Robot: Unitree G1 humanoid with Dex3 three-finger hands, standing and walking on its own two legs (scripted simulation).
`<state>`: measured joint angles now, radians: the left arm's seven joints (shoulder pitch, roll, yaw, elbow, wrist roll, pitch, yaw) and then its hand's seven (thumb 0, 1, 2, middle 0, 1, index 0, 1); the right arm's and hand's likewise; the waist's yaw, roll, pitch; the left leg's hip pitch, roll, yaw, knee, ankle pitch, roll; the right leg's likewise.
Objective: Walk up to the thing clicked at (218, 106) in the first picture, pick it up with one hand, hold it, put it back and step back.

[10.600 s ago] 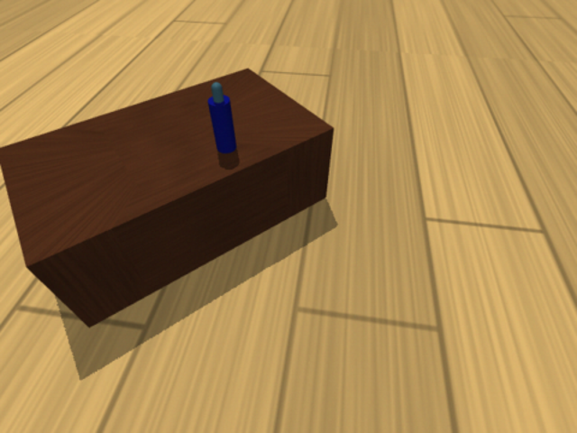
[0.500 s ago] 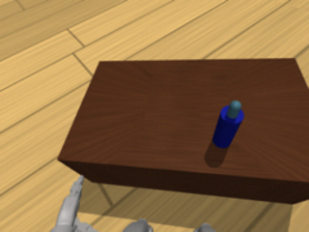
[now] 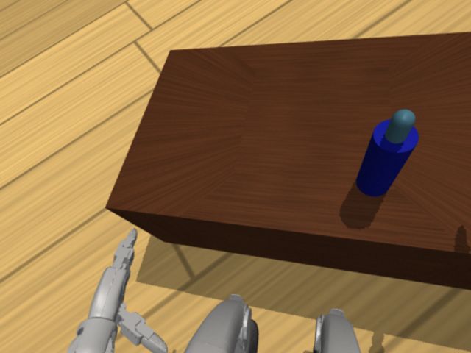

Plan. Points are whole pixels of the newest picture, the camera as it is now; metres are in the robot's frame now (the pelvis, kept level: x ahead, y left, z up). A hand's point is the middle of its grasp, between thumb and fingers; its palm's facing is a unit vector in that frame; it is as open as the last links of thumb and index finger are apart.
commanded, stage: approach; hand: right
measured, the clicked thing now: (386, 154) +0.53 -0.20 -0.12
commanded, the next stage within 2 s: close in in 0.24 s
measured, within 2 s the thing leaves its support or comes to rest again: neither
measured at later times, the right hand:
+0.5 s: hand (415, 192) +0.48 -0.27 -0.19, palm faces +0.21 +0.98 +0.06, open 17.7 cm
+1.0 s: hand (385, 186) +0.48 -0.20 -0.18, palm faces +0.21 +0.98 +0.05, open 17.8 cm
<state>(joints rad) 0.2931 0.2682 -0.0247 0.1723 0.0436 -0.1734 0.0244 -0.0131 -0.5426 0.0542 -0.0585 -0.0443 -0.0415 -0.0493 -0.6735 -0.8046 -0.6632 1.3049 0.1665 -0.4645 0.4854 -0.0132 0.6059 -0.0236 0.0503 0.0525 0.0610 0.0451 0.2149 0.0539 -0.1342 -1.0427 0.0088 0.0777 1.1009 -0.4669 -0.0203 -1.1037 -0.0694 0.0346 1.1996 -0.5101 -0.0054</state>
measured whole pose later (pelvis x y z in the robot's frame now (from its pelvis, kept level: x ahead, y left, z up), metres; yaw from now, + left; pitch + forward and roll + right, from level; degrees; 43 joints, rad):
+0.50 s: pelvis -0.04 +0.00 -0.12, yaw +5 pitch +33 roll +9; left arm 0.39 0.32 0.05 -0.32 0.11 -0.16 -0.07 -0.01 -0.54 0.05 -0.06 -0.05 -0.05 -0.05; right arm -0.73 -0.83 -0.79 1.29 0.03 -0.65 0.30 -0.02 0.61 -0.02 0.05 0.05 0.06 0.04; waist 0.41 0.08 -0.12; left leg -1.57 -0.02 0.11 1.57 -0.58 -0.01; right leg -1.65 -0.10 0.10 1.70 -0.64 0.00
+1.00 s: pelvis -0.04 +0.01 -0.12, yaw +4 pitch +32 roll +7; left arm 0.47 0.36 0.16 -0.46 0.07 -0.12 -0.08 -0.01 -0.54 0.05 -0.07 -0.05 -0.06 -0.05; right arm -0.72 -0.64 -0.68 1.17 -0.01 -0.57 0.11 -0.02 0.61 -0.03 0.04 0.06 0.04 0.05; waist 0.39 0.03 -0.15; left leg -1.58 -0.02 0.09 1.60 -0.58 -0.01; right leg -1.64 -0.11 0.09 1.71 -0.64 0.00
